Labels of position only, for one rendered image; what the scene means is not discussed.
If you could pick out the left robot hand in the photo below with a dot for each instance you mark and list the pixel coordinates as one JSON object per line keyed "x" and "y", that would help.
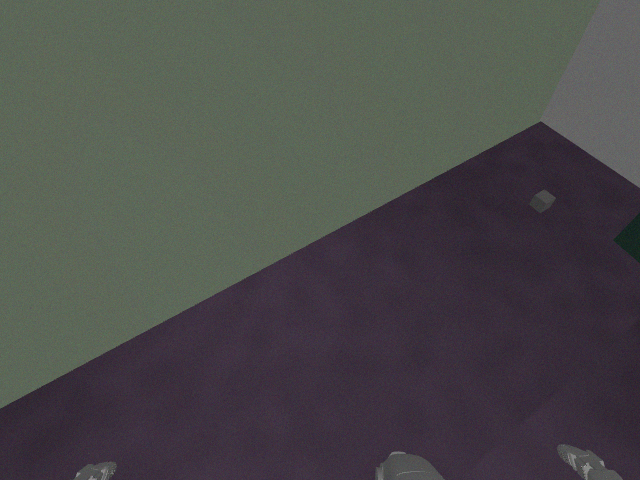
{"x": 101, "y": 471}

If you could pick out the right robot hand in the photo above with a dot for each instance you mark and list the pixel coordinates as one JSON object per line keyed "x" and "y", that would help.
{"x": 588, "y": 465}

